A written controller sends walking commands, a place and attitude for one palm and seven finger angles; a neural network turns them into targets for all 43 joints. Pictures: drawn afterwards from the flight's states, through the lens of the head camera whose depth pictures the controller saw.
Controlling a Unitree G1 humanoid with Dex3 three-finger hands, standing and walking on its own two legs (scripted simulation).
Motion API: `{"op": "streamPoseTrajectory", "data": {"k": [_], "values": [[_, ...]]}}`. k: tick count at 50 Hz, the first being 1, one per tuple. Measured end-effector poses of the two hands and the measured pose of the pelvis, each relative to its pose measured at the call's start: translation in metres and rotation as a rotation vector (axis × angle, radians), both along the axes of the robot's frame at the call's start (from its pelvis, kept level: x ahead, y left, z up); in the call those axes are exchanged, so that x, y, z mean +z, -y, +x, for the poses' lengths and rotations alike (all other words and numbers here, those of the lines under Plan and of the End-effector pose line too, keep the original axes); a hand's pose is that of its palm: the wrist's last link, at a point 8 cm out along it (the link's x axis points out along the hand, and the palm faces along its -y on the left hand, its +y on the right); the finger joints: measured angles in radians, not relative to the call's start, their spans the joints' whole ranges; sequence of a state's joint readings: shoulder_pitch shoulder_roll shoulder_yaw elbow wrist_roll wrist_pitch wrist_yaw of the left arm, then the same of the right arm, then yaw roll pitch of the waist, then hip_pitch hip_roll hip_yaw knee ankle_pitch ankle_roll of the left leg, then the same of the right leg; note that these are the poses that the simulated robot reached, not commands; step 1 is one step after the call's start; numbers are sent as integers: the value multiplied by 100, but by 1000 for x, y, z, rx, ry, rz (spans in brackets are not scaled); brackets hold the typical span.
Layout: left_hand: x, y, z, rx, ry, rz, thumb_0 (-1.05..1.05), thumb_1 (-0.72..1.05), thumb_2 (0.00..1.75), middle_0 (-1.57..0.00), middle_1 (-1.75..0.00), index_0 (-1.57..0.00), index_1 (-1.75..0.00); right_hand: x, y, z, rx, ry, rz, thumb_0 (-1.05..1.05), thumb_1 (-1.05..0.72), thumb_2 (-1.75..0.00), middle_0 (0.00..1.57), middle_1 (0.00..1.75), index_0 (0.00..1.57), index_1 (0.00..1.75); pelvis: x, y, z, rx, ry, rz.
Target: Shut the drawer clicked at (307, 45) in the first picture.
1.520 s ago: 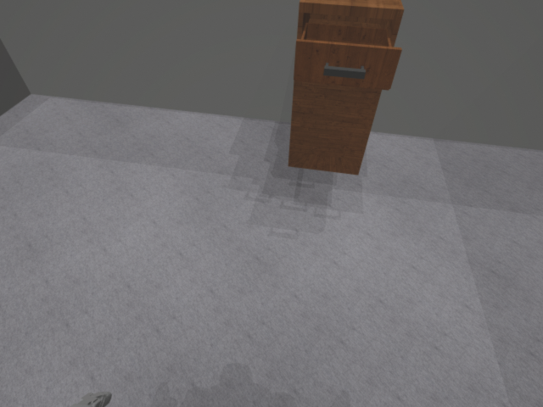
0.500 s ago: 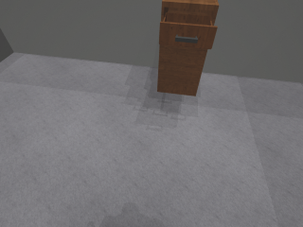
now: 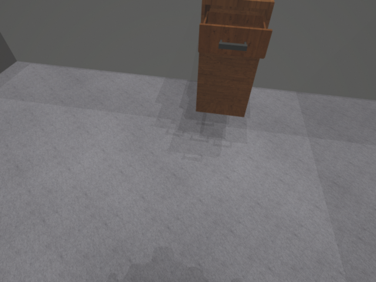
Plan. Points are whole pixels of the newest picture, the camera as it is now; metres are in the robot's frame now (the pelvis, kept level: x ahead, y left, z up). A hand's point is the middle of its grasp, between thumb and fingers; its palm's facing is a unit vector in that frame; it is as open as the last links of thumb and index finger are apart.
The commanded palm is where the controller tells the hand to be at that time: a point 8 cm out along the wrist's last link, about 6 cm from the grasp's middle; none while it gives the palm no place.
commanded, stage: walk to a spot facing it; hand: left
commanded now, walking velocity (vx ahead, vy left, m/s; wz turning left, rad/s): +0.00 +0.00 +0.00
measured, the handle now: (232, 44) +1.19 -0.15 -0.04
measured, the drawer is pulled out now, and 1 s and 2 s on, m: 0.29 0.29 0.29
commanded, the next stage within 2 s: turn to face it in 1.62 s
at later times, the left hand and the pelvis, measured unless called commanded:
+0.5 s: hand out of the picture +0.13 +0.14 -0.18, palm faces -0.12 -0.97 -0.23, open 7.4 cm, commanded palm none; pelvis +0.08 -0.06 -0.02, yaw -12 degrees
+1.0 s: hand (148, 217) +0.34 +0.14 -0.20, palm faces -0.33 -0.93 -0.17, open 7.4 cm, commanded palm none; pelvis +0.30 -0.04 -0.02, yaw -27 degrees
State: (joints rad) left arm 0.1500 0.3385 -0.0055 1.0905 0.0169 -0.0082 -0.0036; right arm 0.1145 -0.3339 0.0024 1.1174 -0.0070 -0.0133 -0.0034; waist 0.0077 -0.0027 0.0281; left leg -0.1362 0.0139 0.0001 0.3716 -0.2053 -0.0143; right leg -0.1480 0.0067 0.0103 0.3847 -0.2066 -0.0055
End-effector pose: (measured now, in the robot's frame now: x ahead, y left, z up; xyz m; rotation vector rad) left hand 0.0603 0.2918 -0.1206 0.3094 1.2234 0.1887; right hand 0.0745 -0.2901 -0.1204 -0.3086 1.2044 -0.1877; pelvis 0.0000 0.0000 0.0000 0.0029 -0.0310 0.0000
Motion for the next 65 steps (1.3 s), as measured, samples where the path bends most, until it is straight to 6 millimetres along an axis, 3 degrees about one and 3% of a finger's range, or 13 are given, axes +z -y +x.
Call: {"op": "streamPoseTrajectory", "data": {"k": [7,14,20,23,27,32,37,44,47,50,55,60,65], "values": [[-7,8,-1,6,-24,-17,0,90,89,-20,-30,-20,-30,-5,-6,-1,-18,-2,12,1,-90,-90,20,30,21,30,-3,0,7,-28,-3,-1],[-24,37,-3,-25,-128,-82,0,91,89,-20,-30,-20,-30,-24,-19,-25,-133,-24,81,1,-90,-90,20,30,21,30,-12,8,32,-119,-15,17],[-29,79,42,-97,-129,-101,1,91,89,-20,-30,-20,-30,-48,-8,-60,-255,-125,129,1,-90,-90,21,30,21,30,-23,34,60,-193,-10,17],[-35,96,62,-94,-72,-96,0,91,89,-20,-30,-20,-30,-56,2,-61,-275,-191,140,1,-90,-90,21,30,21,30,-30,49,74,-200,-6,3],[-27,114,72,-95,-94,-109,0,91,89,-20,-30,-20,-30,-39,16,-21,-287,-133,133,1,-91,-90,20,30,20,30,-17,60,96,-235,-9,3],[-19,131,87,-146,-179,-130,0,91,89,-20,-30,-20,-30,-19,29,53,-315,47,126,1,-91,-90,20,30,20,30,-4,65,128,-292,-26,8],[-19,133,121,-163,-207,-136,0,90,89,-20,-30,-21,-30,-9,29,125,-313,157,134,1,-91,-90,20,30,20,30,-3,64,168,-330,-35,-2],[-38,115,191,-164,-232,-134,0,90,89,-20,-30,-21,-30,-9,15,225,-285,225,125,1,-91,-90,20,30,20,30,-16,53,244,-374,-36,-17],[-55,103,233,-195,-260,-133,0,90,89,-20,-30,-20,-30,-14,9,250,-316,265,90,1,-91,-90,20,30,21,30,-29,46,277,-415,-28,-20],[-53,100,291,-266,-233,-126,0,91,89,-20,-30,-20,-30,-10,-1,241,-392,234,80,0,-91,-90,20,30,21,30,-23,44,300,-464,-6,-17],[-36,118,399,-376,-107,-136,0,91,90,-19,-30,-20,-30,-4,-12,198,-564,103,52,-1,-94,-90,21,30,21,30,-7,45,338,-520,-4,-18],[-23,155,484,-468,-22,-152,0,91,90,-19,-30,-20,-30,-5,-28,161,-682,-49,68,-1,-94,-90,20,30,20,30,-2,55,373,-575,-15,-2],[-20,209,545,-577,-14,-170,0,91,90,-19,-30,-20,-30,-9,-52,145,-794,-159,132,0,-92,-90,20,30,20,30,-3,75,405,-633,-22,4]]}}
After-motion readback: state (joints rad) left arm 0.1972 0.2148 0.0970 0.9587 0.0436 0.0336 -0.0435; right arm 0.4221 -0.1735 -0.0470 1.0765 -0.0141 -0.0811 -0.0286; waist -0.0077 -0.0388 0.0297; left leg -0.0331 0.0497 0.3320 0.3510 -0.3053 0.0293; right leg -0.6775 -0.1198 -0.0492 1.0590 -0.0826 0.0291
